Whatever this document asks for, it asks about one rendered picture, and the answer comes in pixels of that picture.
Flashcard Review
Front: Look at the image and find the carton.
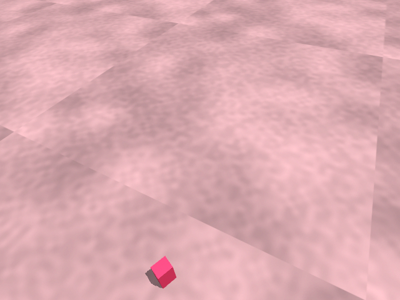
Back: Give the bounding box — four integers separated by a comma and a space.
151, 256, 176, 289

